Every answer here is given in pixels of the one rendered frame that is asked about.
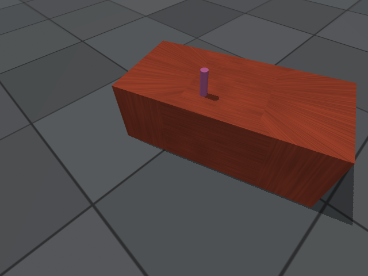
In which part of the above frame can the can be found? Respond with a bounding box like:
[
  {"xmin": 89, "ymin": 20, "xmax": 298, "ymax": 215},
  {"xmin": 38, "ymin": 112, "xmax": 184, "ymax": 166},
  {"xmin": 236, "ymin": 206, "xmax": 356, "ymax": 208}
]
[{"xmin": 200, "ymin": 67, "xmax": 209, "ymax": 97}]

